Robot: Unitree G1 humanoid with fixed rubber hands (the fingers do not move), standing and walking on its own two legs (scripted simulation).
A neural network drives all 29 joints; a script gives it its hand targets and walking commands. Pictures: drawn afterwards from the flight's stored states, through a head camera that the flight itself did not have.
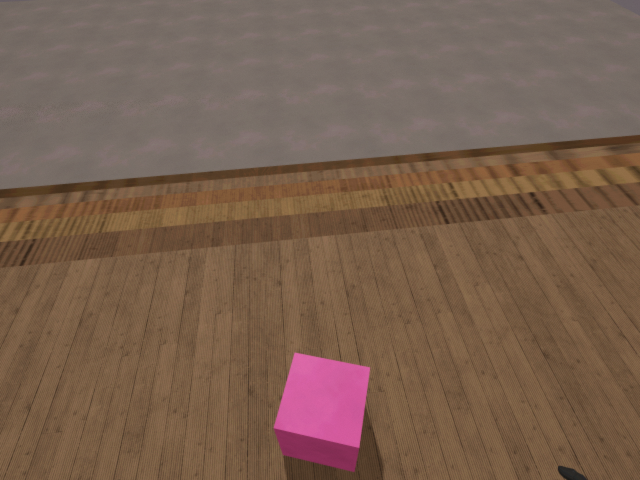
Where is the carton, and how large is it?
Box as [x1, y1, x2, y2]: [274, 353, 369, 471]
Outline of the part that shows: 294,353 274,425 274,430 282,453 285,455 354,471 359,445 369,367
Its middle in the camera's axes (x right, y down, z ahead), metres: +0.01 +0.49 +1.08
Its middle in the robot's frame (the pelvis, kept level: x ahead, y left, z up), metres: +0.42 +0.02 -0.66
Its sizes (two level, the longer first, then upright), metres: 0.210 0.200 0.250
